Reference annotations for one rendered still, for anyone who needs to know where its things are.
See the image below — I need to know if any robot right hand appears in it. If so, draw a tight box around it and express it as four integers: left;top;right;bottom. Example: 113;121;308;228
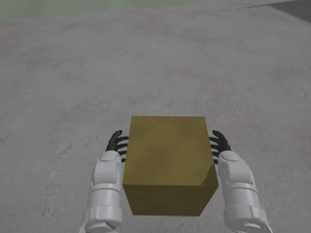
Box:
209;130;231;165

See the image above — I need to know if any left robot forearm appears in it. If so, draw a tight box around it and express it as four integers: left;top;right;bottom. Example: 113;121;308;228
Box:
79;150;122;233

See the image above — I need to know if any carton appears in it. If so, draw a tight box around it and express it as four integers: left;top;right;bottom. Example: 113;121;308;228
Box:
122;116;219;216

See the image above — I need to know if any robot left hand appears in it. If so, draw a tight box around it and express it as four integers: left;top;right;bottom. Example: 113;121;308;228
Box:
105;130;129;163

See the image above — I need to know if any right robot forearm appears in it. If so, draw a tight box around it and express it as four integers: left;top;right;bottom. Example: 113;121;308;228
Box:
218;150;273;233

